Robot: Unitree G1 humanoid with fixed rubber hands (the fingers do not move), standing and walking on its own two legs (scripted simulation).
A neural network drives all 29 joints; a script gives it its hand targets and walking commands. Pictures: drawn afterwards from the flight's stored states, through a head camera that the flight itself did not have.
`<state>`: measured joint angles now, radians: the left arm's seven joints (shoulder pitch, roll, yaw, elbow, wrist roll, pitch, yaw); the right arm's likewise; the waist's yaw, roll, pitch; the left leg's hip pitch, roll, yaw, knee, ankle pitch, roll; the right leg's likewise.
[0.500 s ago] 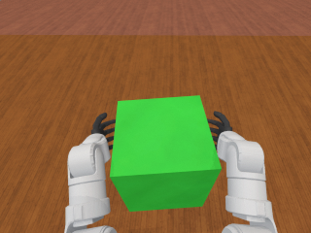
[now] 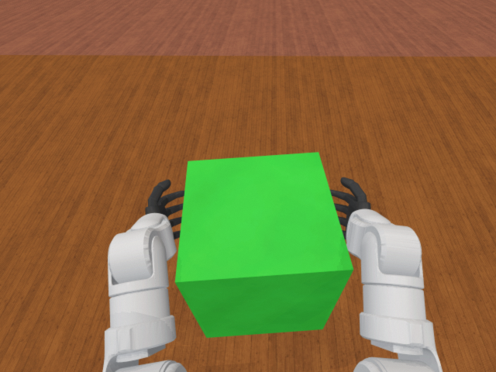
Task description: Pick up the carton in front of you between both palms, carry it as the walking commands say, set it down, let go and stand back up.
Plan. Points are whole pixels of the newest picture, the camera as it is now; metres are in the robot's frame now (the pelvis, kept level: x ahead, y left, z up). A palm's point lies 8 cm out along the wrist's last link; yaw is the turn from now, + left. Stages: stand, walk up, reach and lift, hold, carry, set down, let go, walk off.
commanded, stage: carry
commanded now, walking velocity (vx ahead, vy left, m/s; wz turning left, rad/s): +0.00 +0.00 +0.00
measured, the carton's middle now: (259, 250) +0.32 +0.00 +0.04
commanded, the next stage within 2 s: none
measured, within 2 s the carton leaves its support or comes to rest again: neither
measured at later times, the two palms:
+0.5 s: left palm (159, 226) +0.32 +0.15 +0.12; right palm (356, 222) +0.31 -0.15 +0.12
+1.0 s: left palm (167, 146) +0.46 +0.16 +0.16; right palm (335, 139) +0.47 -0.14 +0.16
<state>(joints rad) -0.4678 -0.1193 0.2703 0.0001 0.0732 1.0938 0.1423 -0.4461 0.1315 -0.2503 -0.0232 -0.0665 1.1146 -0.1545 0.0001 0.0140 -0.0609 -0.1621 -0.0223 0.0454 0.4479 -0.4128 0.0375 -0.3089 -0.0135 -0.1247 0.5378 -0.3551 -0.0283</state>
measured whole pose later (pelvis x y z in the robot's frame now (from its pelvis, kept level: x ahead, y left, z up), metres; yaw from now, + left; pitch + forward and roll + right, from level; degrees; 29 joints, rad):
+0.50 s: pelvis +0.00 +0.00 +0.00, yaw +0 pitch +0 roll -1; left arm -0.47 -0.12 0.27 0.00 0.07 1.09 0.14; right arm -0.45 0.13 -0.25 -0.02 -0.07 1.11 -0.15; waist 0.00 0.01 -0.06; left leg -0.16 -0.02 0.05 0.45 -0.41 0.04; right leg -0.31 -0.01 -0.12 0.54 -0.36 -0.03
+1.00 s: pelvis +0.13 -0.01 +0.01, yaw -1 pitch +3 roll +1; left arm -0.57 -0.08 0.26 -0.09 -0.02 1.17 0.20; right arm -0.54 0.12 -0.29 -0.14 -0.03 1.19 -0.19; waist 0.07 -0.02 -0.08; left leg -0.62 0.05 0.10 0.86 -0.45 0.03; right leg -0.08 -0.02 -0.12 0.35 -0.46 -0.03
